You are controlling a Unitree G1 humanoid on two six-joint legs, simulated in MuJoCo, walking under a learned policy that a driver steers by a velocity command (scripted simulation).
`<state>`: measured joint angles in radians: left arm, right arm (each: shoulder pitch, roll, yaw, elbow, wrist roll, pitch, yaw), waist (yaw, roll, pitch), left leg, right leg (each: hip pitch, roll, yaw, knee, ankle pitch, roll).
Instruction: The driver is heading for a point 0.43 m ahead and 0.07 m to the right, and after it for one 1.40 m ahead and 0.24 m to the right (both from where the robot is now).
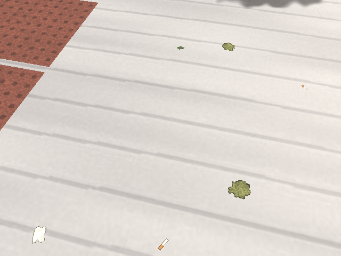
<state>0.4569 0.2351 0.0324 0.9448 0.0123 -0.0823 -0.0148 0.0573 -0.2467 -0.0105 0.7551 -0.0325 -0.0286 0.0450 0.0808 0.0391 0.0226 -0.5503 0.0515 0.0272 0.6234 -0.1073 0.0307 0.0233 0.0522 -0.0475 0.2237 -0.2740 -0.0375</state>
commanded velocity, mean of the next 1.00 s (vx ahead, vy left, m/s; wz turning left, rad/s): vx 0.50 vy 0.00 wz -0.32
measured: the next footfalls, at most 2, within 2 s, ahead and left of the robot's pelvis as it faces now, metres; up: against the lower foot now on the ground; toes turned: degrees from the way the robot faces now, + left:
left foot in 0.08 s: +0.19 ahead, +0.11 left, +0.00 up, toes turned +3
right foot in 0.62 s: +0.45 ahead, -0.10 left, +0.00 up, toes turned -19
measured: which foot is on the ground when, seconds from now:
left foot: up 0.00-0.06, down 0.08-0.64, up 0.66-1.00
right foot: down 0.00-0.10, up 0.12-0.60, down 0.62-1.00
